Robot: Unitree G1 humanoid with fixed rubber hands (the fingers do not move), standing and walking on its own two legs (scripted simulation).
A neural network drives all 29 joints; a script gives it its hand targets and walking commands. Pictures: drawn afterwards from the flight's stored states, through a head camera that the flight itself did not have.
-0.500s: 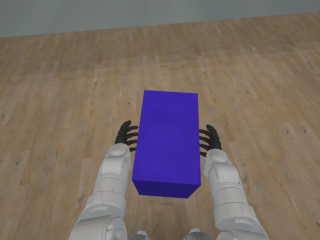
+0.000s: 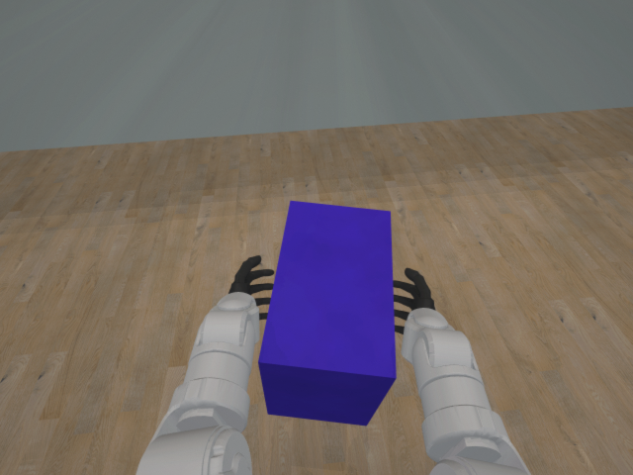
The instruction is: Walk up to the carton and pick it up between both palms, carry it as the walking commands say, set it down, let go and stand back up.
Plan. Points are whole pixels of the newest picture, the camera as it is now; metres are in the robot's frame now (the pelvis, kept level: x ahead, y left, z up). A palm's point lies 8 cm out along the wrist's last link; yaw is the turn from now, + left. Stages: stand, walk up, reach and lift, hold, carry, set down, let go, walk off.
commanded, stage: reach and lift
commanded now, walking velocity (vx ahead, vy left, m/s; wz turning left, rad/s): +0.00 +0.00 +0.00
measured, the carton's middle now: (328, 313) +0.38 +0.01 -0.02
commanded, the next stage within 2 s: hold in 1.26 s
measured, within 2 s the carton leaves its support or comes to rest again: neither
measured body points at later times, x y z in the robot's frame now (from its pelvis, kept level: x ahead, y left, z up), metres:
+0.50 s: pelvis +0.00 +0.00 +0.00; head -0.06 -0.01 +0.45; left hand +0.35 +0.13 +0.07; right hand +0.33 -0.12 +0.06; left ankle +0.05 +0.13 -0.70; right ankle +0.06 -0.09 -0.70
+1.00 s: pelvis +0.01 -0.01 +0.01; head -0.05 -0.02 +0.45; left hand +0.35 +0.12 +0.08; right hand +0.34 -0.13 +0.06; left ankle +0.05 +0.12 -0.70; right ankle +0.06 -0.09 -0.70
